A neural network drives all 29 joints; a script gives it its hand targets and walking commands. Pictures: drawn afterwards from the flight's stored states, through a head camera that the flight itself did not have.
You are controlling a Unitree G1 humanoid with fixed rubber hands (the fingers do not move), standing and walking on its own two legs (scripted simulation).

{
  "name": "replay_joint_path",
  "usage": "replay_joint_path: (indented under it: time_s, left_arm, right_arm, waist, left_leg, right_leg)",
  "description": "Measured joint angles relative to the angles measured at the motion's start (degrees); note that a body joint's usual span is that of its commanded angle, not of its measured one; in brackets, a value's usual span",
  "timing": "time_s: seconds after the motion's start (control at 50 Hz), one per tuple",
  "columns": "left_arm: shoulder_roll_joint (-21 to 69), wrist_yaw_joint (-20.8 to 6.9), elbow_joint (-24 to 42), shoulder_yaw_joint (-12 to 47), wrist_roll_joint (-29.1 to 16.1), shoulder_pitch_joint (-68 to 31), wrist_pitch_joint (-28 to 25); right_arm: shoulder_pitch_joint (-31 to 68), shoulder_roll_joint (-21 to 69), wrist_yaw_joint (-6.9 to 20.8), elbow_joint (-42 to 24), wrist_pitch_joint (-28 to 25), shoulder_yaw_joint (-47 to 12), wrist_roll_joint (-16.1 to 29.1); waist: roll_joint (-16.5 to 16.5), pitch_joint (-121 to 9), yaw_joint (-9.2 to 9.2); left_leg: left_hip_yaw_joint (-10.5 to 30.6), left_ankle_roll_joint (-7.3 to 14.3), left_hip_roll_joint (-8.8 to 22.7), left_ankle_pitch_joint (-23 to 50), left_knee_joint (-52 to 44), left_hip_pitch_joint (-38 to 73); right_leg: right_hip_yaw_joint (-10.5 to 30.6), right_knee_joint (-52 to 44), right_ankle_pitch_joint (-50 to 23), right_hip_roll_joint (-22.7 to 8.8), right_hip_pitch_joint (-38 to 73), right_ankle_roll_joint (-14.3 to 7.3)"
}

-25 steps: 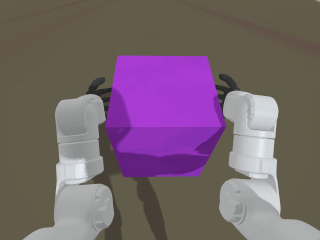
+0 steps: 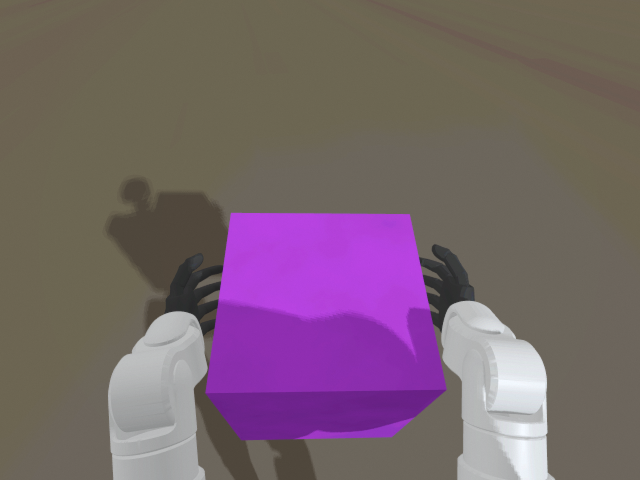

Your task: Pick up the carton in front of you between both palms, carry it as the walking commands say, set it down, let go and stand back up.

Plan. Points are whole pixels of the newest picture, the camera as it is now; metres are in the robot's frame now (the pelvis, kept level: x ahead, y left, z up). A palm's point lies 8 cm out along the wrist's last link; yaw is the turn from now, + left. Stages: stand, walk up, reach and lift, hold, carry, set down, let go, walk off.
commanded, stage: carry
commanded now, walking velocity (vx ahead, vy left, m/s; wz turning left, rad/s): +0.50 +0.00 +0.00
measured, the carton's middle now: (319, 335) +0.29 +0.00 +0.02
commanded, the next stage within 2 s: none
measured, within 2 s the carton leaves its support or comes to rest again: neither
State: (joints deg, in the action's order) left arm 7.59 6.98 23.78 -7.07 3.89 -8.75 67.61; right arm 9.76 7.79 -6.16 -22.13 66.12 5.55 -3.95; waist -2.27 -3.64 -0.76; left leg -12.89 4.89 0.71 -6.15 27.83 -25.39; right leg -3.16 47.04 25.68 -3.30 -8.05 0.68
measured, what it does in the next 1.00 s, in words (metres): walks ahead: right foot, then left foot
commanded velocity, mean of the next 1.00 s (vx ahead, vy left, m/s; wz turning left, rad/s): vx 0.08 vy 0.00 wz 0.00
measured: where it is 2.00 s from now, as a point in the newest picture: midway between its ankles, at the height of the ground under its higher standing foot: (311, 432)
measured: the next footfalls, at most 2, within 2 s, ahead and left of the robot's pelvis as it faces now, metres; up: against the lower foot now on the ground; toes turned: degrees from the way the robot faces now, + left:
right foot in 0.40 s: +0.45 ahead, -0.11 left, +0.00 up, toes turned +12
left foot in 0.64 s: +0.36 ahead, +0.10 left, +0.00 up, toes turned +5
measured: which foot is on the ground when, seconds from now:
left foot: down 0.00-0.44, up 0.46-0.62, down 0.64-1.00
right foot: up 0.00-0.38, down 0.40-1.00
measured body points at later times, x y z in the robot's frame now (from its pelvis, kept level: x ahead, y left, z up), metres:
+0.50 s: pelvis +0.29 -0.02 -0.01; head +0.28 -0.04 +0.44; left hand +0.55 +0.13 +0.08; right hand +0.56 -0.17 +0.07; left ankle +0.12 +0.08 -0.69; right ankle +0.42 -0.10 -0.73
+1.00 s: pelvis +0.40 +0.00 +0.00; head +0.35 +0.00 +0.45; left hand +0.65 +0.17 +0.10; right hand +0.66 -0.14 +0.10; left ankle +0.32 +0.10 -0.73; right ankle +0.42 -0.10 -0.73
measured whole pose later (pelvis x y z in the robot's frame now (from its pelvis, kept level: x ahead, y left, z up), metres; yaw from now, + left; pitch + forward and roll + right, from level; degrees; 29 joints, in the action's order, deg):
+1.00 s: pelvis +0.40 +0.00 +0.00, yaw +2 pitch +3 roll -1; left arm 7.3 6.7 22.1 -4.0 5.3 -5.2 71.2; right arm 5.3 7.3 -5.5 -22.3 70.4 4.8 -5.4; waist 0.4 -10.4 0.0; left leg -6.8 0.3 2.3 -22.6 30.4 -10.4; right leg -12.0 31.5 14.8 -4.2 -19.1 -0.9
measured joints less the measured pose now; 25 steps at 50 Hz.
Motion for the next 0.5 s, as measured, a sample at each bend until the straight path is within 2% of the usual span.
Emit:
replay_joint_path:
  time_s: [0.04, 0.08, 0.14, 0.24, 0.34, 0.4, 0.44, 0.46, 0.5]
  left_arm:
    - [-0.2, 0.0, 0.1, 0.8, 0.3, 2.4, 0.9]
    - [-0.3, 0.0, 0.0, 1.9, 0.4, 4.1, 1.7]
    - [-0.3, 0.0, 0.5, 3.2, 0.5, 5.6, 2.0]
    - [-0.3, 0.0, 2.5, 4.3, 0.7, 6.8, 2.4]
    - [-0.3, 0.0, 4.2, 3.9, 0.8, 6.5, 3.7]
    - [-0.4, 0.0, 3.8, 3.6, 0.7, 5.4, 4.3]
    - [-0.3, 0.0, 1.7, 3.7, 0.8, 4.2, 3.9]
    - [-0.3, 0.0, 0.1, 3.6, 0.8, 3.2, 3.6]
    - [-0.2, 0.0, -2.1, 3.4, 0.6, 2.4, 3.2]
  right_arm:
    - [-1.8, -0.2, 0.0, 0.5, 1.0, -0.9, -0.1]
    - [-4.1, -0.4, 0.0, -0.1, 1.9, -1.4, -0.1]
    - [-6.5, -0.5, 0.0, -1.8, 2.3, -1.6, 0.0]
    - [-8.1, -0.5, 0.0, -4.0, 2.5, -1.8, 0.4]
    - [-7.4, -0.5, 0.0, -5.0, 3.5, -2.2, 0.3]
    - [-6.5, -0.5, 0.0, -5.0, 4.5, -1.9, 0.0]
    - [-5.2, -0.6, 0.0, -3.9, 4.9, -0.7, -0.1]
    - [-4.4, -0.5, 0.0, -3.0, 5.0, 0.1, -0.2]
    - [-4.0, -0.5, 0.1, -1.9, 5.1, 0.6, -0.5]
  waist:
    - [0.8, -0.6, 0.20]
    - [1.6, -1.1, 0.28]
    - [2.1, -2.1, 0.09]
    - [1.9, -4.3, 0.00]
    - [1.6, -4.7, 0.47]
    - [2.0, -4.2, 0.61]
    - [3.8, -4.1, 1.08]
    - [4.7, -3.3, 1.26]
    - [5.1, -1.8, 1.28]
  left_leg:
    - [0.0, 0.0, 0.5, -2.6, -1.4, 3.0]
    - [0.3, -0.8, 0.7, -3.0, -4.5, 6.7]
    - [1.0, -0.8, 0.7, -4.1, -8.7, 12.0]
    - [1.9, -1.9, 0.4, -6.9, -13.5, 20.3]
    - [2.3, -4.0, 0.7, -12.9, -12.9, 27.2]
    - [2.9, -5.8, 1.7, -19.7, -6.3, 29.2]
    - [3.9, -6.9, 3.7, -22.8, 4.2, 26.0]
    - [5.6, -7.2, 4.1, -23.5, 11.2, 22.7]
    - [8.5, -7.3, 2.9, -24.9, 20.6, 16.3]
  right_leg:
    - [0.8, 14.1, -0.8, 1.1, -8.2, -0.5]
    - [-0.2, 17.2, -3.8, 0.7, -14.2, -0.7]
    - [-1.3, 12.4, -8.2, -0.9, -20.8, -0.3]
    - [-2.5, -1.1, -16.5, -3.2, -27.0, 1.1]
    - [-5.8, -13.5, -25.5, -1.8, -26.2, 0.6]
    - [-8.7, -20.4, -30.6, 0.3, -21.0, 0.2]
    - [-10.1, -20.0, -23.6, 1.6, -19.0, -4.5]
    - [-10.5, -18.3, -21.5, 1.8, -19.4, -5.8]
    - [-10.8, -18.4, -21.3, 1.4, -18.8, -6.7]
